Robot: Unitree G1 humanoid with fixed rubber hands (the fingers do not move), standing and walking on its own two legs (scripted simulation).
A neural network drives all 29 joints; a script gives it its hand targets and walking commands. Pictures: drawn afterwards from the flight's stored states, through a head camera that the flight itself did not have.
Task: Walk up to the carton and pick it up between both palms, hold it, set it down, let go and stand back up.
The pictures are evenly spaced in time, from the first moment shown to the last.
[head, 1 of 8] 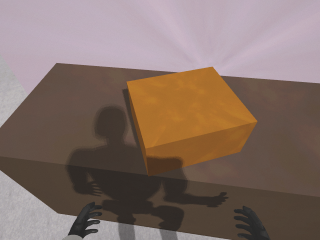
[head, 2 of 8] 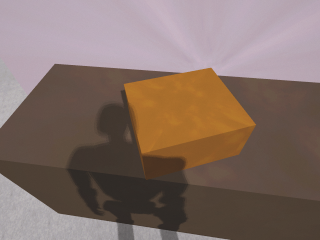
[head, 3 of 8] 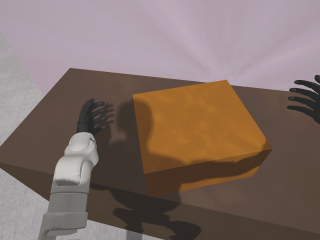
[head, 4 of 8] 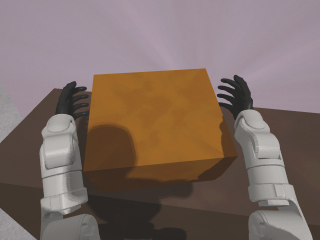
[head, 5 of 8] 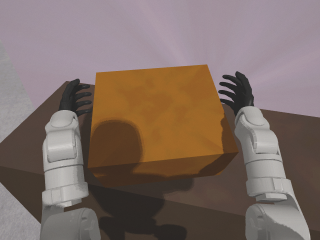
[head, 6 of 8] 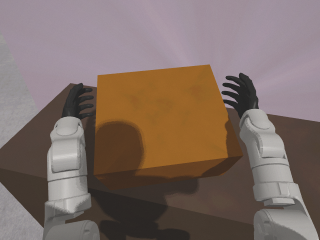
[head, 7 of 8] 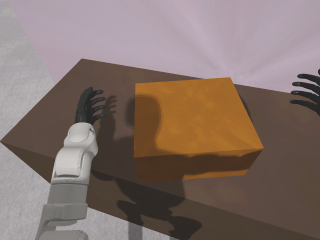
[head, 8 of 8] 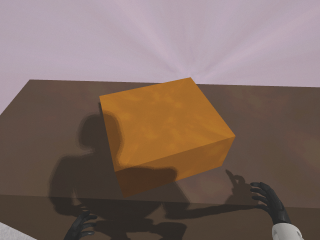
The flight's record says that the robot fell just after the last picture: no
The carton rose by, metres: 0.13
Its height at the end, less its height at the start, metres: +0.00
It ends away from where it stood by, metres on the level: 0.03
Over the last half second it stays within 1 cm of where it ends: yes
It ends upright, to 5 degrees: yes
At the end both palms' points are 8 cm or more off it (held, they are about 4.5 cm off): yes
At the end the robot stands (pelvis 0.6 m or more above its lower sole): yes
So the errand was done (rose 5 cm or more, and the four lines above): yes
